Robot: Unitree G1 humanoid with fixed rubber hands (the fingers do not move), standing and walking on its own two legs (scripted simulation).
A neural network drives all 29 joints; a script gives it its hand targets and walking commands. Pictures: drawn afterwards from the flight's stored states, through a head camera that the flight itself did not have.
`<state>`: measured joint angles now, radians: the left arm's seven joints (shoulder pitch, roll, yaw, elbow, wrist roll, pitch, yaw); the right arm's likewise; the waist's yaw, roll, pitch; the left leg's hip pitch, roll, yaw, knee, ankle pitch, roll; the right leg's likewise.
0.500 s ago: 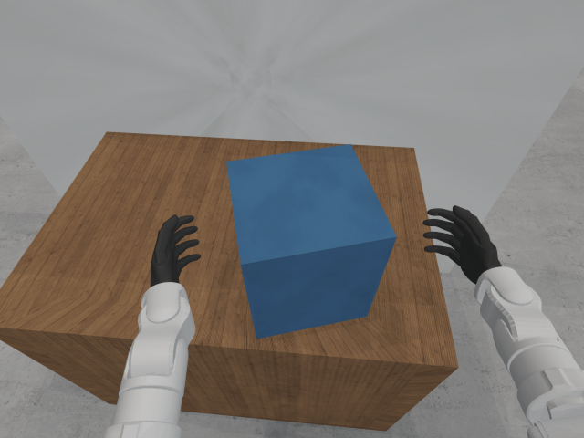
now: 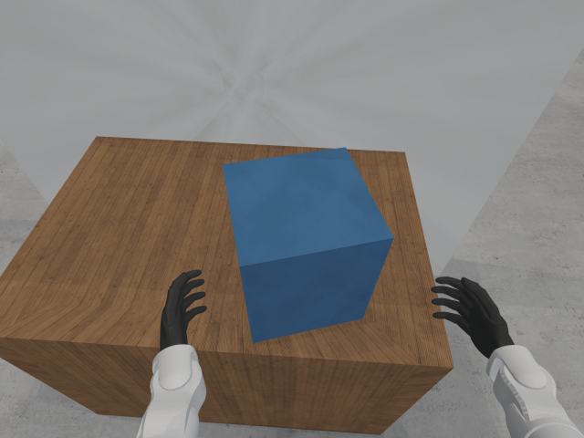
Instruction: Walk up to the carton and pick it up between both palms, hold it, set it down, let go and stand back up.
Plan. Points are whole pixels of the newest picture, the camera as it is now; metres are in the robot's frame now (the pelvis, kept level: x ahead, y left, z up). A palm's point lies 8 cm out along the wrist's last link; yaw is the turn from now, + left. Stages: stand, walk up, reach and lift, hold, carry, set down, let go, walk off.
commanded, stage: set down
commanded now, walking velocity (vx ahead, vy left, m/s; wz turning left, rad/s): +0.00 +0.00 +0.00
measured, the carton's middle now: (298, 247) +0.43 +0.05 -0.03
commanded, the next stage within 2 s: let go in 1.88 s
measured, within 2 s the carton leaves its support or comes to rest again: neither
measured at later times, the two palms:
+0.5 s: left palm (182, 378) +0.20 +0.19 -0.04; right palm (503, 394) +0.22 -0.25 -0.05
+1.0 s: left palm (170, 397) +0.17 +0.20 -0.05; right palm (497, 419) +0.19 -0.24 -0.06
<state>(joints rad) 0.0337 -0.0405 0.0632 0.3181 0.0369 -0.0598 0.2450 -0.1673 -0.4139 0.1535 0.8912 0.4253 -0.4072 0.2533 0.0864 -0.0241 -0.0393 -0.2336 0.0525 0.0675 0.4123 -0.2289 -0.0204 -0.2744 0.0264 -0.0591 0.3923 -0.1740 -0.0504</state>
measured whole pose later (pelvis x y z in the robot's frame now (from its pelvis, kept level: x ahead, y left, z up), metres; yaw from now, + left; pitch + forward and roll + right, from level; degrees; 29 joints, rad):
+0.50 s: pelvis +0.00 +0.00 -0.01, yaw +0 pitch +3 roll +0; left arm 0.16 -0.03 0.02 0.46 0.02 -0.29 0.25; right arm -0.01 -0.42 0.22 1.00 0.50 -0.61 0.28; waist 0.07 -0.03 -0.04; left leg -0.29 0.05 0.06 0.55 -0.30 -0.03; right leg -0.34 0.02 -0.06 0.55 -0.26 -0.05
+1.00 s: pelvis +0.01 +0.00 +0.00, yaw +1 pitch +0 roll +0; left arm 0.24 0.04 0.01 0.47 0.00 -0.22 0.19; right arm 0.11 -0.35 0.15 0.92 0.36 -0.53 0.22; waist 0.05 -0.04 -0.02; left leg -0.19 0.05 0.06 0.47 -0.28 -0.02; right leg -0.24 0.02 -0.07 0.47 -0.24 -0.05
